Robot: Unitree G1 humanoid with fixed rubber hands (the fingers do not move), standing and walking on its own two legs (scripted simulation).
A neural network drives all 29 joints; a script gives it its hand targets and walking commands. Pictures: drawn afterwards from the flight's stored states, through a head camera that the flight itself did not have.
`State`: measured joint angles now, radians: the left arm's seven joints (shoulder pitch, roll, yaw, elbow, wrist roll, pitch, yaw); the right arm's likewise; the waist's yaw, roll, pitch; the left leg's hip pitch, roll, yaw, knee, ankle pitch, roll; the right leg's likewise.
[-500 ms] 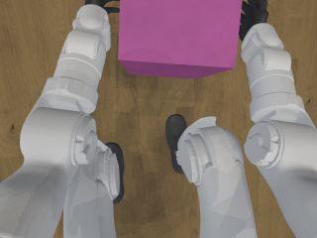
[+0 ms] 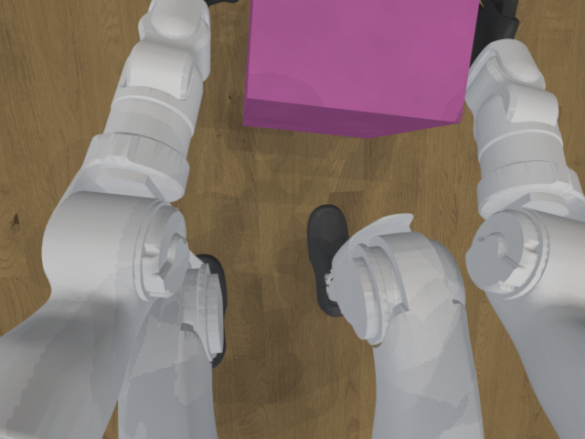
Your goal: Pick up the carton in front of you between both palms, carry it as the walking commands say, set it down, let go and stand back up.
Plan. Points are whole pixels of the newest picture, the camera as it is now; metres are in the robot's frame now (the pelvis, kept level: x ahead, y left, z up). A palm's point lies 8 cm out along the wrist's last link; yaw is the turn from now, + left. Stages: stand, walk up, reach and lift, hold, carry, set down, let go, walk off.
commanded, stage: set down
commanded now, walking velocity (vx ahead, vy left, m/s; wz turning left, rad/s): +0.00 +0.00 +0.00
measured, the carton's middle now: (334, 42) +0.52 -0.13 -0.24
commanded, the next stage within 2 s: let go in 1.36 s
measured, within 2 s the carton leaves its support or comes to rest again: rests again in 0.04 s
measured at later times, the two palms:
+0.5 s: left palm out of the picture +0.58 +0.06 -0.13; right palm (525, 41) +0.48 -0.30 -0.13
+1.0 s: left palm out of the picture +0.59 +0.07 +0.03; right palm out of the picture +0.47 -0.30 +0.03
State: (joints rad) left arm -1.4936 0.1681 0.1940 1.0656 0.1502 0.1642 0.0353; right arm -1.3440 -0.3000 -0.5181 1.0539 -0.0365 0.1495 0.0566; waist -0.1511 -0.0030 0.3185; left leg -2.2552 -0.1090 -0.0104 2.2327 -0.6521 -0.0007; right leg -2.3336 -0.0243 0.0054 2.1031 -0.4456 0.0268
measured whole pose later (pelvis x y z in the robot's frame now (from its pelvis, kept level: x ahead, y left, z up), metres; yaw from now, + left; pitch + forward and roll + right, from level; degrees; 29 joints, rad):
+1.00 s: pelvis +0.02 -0.01 +0.13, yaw +0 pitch +47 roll +1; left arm -1.28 0.33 0.10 0.92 -0.02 0.23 0.08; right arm -1.05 -0.24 -0.37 0.76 0.11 0.18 -0.05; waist -0.17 0.04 -0.02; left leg -1.99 -0.07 -0.02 1.76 -0.59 -0.01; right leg -2.07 0.01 0.01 1.66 -0.40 0.01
